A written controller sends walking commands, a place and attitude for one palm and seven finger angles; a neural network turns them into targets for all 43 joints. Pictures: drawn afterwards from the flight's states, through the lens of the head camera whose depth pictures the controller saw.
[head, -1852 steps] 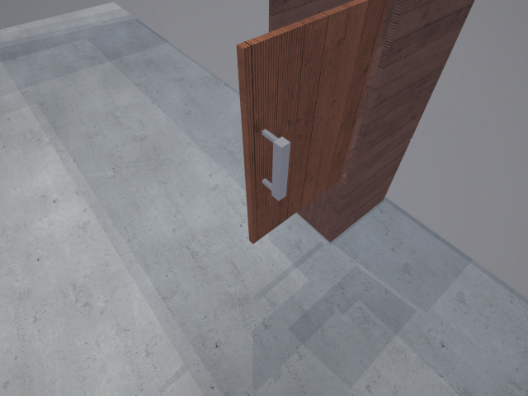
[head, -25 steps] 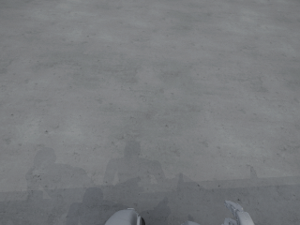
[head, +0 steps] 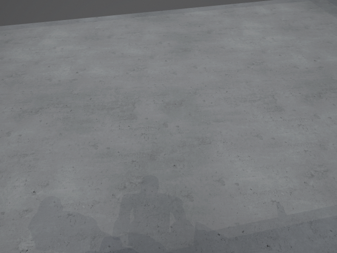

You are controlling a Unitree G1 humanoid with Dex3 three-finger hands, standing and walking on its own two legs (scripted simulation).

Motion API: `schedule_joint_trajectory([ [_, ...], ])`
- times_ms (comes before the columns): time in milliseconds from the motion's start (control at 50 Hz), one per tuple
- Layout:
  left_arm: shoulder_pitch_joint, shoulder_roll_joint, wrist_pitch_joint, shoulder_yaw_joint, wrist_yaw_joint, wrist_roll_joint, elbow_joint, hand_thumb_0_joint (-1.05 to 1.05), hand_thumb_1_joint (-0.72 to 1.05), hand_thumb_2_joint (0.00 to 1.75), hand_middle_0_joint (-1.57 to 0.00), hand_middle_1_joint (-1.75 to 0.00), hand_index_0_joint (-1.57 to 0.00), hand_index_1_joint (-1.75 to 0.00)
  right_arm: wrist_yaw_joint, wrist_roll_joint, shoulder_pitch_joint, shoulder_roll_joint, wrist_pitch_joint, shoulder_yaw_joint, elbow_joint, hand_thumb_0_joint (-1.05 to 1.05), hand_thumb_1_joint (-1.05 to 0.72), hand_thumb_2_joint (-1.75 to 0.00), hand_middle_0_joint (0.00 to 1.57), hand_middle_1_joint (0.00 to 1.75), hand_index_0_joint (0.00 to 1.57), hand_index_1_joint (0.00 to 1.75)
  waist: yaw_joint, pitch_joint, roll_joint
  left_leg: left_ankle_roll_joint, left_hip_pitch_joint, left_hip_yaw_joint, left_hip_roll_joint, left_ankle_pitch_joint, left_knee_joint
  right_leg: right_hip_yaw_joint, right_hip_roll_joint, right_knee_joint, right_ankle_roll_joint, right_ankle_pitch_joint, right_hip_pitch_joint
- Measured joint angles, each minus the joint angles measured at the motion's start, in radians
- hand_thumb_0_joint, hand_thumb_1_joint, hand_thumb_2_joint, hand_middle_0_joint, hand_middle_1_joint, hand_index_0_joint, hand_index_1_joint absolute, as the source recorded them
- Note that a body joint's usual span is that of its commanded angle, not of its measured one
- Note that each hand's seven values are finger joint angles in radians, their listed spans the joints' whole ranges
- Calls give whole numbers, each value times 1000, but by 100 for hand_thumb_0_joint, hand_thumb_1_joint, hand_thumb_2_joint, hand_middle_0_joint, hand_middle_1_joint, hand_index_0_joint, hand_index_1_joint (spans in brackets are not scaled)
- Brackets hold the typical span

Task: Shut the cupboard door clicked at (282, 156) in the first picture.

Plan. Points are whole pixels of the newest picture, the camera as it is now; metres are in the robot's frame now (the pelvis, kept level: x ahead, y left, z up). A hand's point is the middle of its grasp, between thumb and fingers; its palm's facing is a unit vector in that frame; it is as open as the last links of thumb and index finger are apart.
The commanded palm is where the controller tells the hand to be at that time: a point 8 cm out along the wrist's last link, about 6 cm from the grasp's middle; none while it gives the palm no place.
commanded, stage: turn to face it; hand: left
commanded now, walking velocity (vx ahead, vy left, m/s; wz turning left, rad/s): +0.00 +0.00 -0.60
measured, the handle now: out of the picture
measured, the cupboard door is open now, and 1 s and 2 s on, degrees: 69 69 69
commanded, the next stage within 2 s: none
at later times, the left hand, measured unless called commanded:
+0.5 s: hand (81, 252) +0.14 +0.25 -0.16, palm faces -0.18 -0.96 -0.21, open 7.4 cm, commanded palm none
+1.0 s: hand (124, 236) +0.18 +0.14 -0.15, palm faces -0.53 -0.81 -0.24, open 7.4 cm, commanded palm none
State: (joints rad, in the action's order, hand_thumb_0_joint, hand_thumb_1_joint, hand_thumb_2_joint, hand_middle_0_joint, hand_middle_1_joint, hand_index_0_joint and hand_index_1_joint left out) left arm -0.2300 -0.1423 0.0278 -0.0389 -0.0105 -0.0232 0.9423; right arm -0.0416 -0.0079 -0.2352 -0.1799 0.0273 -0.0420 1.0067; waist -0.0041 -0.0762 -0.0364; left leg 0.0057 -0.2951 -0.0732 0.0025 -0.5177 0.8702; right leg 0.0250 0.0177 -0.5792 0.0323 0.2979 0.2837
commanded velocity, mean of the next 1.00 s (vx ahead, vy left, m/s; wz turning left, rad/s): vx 0.00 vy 0.00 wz -0.60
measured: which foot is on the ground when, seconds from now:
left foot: up 0.00-0.32, down 0.34-0.76, up 0.78-1.00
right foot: down 0.00-0.34, up 0.36-0.74, down 0.76-1.00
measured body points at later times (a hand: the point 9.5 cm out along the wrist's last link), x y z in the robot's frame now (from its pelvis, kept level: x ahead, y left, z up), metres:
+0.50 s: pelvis +0.02 +0.05 +0.01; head +0.06 +0.08 +0.46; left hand +0.15 +0.30 -0.15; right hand +0.06 -0.21 -0.11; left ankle +0.05 +0.16 -0.73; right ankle -0.03 -0.08 -0.65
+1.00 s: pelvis +0.00 +0.03 +0.01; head +0.03 -0.01 +0.46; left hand +0.21 +0.18 -0.13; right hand -0.10 -0.24 -0.14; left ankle +0.07 +0.15 -0.66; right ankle -0.04 -0.08 -0.73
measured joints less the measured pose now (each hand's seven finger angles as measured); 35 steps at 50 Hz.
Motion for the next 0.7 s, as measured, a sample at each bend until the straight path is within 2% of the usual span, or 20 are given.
schedule_joint_trajectory([
  [60, -12, -8, 1, -9, -8, 4, -2, 0, 93, 90, -20, -30, -20, -30, 4, 3, 19, -6, 15, -6, -6, 1, -91, -90, 20, 30, 20, 30, 12, -16, 13, 28, -105, 40, -2, 27, 185, -21, 7, 62, 7, -40, -21],
  [120, -28, -18, 6, -17, -8, 3, 0, 0, 92, 90, -20, -30, -20, -30, 11, 1, 39, -15, 22, -14, -24, 1, -91, -90, 20, 30, 20, 30, 18, -15, 24, 47, -159, 65, -21, 86, 196, -47, 12, 112, 4, -68, -33],
  [240, -47, -42, 14, -31, 2, -4, -1, 1, 91, 90, -20, -30, -20, -30, 11, 2, 88, -27, 19, -20, -64, 1, -91, -90, 20, 30, 20, 30, 39, -5, 46, 62, -138, 92, -33, 105, 6, -114, 19, 118, -17, -76, -22],
  [280, -48, -53, 20, -38, 4, -6, -2, 1, 91, 90, -20, -30, -20, -30, 9, 6, 103, -25, 11, -18, -79, 1, -91, -90, 20, 30, 20, 30, 46, 0, 60, 60, -101, 90, -23, 113, -96, -142, 20, 95, -29, -66, -8],
  [320, -49, -65, 28, -44, 5, -3, -4, 1, 91, 90, -20, -30, -20, -30, 7, 10, 109, -24, -5, -12, -94, 1, -91, -90, 20, 30, 20, 30, 47, 11, 71, 57, -35, 83, -16, 190, -252, -168, 26, 52, -47, -45, 13],
  [340, -51, -70, 34, -46, 6, 2, -7, 1, 91, 90, -20, -30, -20, -30, 7, 8, 106, -26, -17, -8, -103, 1, -91, -90, 20, 30, 20, 30, 44, 22, 69, 39, -8, 79, -22, 236, -317, -176, 36, 17, -52, -27, 31],
  [360, -41, -82, 40, -49, 7, 6, -4, 1, 91, 90, -20, -30, -20, -30, 5, 4, 108, -19, -25, -5, -105, 0, -91, -90, 20, 30, 20, 30, 43, 20, 83, 16, -7, 66, -18, 243, -309, -177, 32, -53, -52, 55, 56],
  [380, -30, -93, 47, -51, 8, 7, -4, 1, 91, 90, -20, -30, -20, -30, 5, -2, 107, -13, -26, 1, -110, 0, -90, -90, 20, 30, 20, 30, 45, 15, 91, -1, -2, 51, -20, 235, -296, -159, 30, -146, -53, 135, 85],
  [420, -14, -113, 55, -58, 14, 2, -12, 1, 91, 90, -20, -30, -20, -30, 4, -12, 98, 0, -26, 15, -118, 0, -90, -90, 20, 30, 20, 30, 47, 12, 98, -18, 25, 24, -37, 224, -306, -109, 25, -334, -63, 199, 143],
  [460, 4, -129, 58, -65, 24, 0, -24, 1, 91, 90, -20, -30, -20, -30, 3, -18, 83, 8, -22, 23, -124, 0, -90, -90, 20, 30, 20, 30, 43, 9, 93, -20, 52, 8, -56, 233, -336, -62, 13, -464, -75, 198, 182],
  [500, 21, -140, 59, -68, 33, 0, -40, 1, 91, 90, -20, -29, -20, -30, 3, -20, 72, 10, -19, 27, -123, 0, -90, -90, 20, 30, 20, 30, 42, 5, 84, -19, 73, -11, -75, 246, -362, -29, -6, -514, -85, 176, 198],
  [580, 47, -147, 64, -68, 42, 1, -65, 1, 91, 90, -19, -29, -20, -29, 6, -18, 53, 4, -17, 23, -115, 0, -90, -90, 21, 30, 21, 30, 34, 0, 68, -14, 98, -65, -102, 251, -386, -4, -41, -480, -95, 133, 193],
  [700, 81, -129, 63, -54, 49, 0, -83, 1, 91, 90, -19, -29, -19, -29, 15, -20, 20, -30, -11, 3, -94, 0, -90, -90, 21, 30, 21, 30, 5, -11, 29, 7, 93, -143, -144, 221, -341, 30, -62, -254, -79, 119, 103],
])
